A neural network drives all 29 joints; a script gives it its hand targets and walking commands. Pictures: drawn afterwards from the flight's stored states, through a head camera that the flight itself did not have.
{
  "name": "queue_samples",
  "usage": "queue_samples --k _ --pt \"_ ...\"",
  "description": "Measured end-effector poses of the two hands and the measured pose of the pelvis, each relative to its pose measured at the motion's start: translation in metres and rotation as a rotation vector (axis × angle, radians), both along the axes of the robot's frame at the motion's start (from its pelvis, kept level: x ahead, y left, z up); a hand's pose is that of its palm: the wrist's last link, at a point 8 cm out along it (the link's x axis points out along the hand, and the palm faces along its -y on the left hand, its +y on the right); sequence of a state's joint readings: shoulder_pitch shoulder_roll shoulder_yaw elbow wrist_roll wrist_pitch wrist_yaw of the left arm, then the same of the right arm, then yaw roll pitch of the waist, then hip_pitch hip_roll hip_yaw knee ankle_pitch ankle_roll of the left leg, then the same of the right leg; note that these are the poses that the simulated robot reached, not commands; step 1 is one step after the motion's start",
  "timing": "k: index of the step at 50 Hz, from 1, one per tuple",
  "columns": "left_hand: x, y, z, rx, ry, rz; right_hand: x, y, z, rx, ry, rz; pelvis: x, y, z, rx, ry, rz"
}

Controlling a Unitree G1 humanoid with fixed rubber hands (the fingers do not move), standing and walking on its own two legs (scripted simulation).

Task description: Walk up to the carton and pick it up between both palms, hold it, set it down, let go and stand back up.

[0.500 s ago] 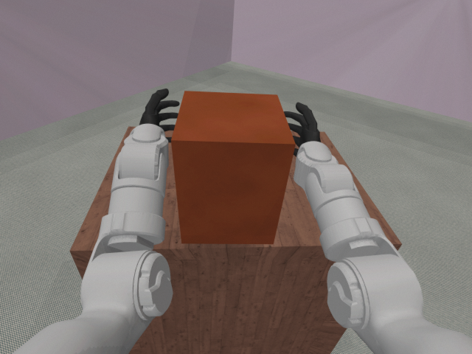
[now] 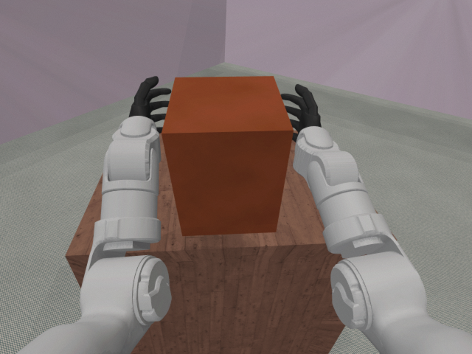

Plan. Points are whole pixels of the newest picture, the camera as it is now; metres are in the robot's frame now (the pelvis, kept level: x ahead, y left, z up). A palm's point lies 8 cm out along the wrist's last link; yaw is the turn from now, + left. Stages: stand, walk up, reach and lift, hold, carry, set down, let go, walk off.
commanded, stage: hold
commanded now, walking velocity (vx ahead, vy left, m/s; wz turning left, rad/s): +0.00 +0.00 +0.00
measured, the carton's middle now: (227, 157) +0.40 +0.04 +0.21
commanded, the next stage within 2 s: none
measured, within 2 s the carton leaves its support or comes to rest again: neither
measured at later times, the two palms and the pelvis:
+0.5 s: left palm (150, 125) +0.37 +0.16 +0.27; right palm (317, 135) +0.38 -0.10 +0.27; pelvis +0.00 +0.00 +0.00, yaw +0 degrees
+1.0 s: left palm (151, 124) +0.37 +0.16 +0.28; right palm (318, 134) +0.38 -0.11 +0.27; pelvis +0.00 +0.00 +0.00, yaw +0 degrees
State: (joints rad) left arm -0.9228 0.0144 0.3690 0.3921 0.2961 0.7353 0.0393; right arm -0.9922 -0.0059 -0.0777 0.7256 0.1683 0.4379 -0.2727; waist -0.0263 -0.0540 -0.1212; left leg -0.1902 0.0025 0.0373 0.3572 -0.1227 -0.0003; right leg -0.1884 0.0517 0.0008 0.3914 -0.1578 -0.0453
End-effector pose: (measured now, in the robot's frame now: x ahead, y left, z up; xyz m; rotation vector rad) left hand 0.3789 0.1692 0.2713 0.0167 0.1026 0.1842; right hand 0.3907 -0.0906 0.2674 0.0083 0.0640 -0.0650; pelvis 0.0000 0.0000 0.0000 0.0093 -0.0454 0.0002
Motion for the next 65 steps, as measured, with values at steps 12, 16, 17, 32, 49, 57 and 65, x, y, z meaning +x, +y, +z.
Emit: queue_samples --k 12,16,17,32,49,57,65 --pt "-0.001 -0.007 -0.001 -0.004 0.024 -0.018 -0.005 -0.007 0.0 0.003 0.024 -0.016 -0.001 0.0 0.0 0.0 -0.004 0.0" --pt "-0.002 -0.009 0.005 0.002 0.007 -0.018 -0.007 -0.009 0.004 0.019 0.008 -0.016 -0.001 0.0 0.0 0.0 -0.005 0.0" --pt "-0.003 -0.009 0.005 0.003 0.008 -0.018 -0.007 -0.01 0.004 0.02 0.009 -0.016 -0.001 0.0 0.0 0.0 -0.006 0.0" --pt "-0.006 -0.013 0.004 0.01 0.019 -0.028 -0.012 -0.014 0.005 0.023 0.019 -0.025 -0.002 0.0 0.0 0.0 -0.013 0.0" --pt "-0.005 -0.014 0.004 0.01 0.02 -0.03 -0.011 -0.014 0.005 0.023 0.02 -0.027 -0.002 0.0 0.0 0.0 -0.012 0.0" --pt "-0.005 -0.015 0.004 0.01 0.02 -0.031 -0.012 -0.015 0.005 0.024 0.02 -0.029 -0.002 0.0 0.0 0.0 -0.012 0.0" --pt "-0.005 -0.015 0.004 0.01 0.02 -0.032 -0.011 -0.015 0.005 0.024 0.02 -0.029 -0.002 0.0 0.0 0.0 -0.012 0.0"
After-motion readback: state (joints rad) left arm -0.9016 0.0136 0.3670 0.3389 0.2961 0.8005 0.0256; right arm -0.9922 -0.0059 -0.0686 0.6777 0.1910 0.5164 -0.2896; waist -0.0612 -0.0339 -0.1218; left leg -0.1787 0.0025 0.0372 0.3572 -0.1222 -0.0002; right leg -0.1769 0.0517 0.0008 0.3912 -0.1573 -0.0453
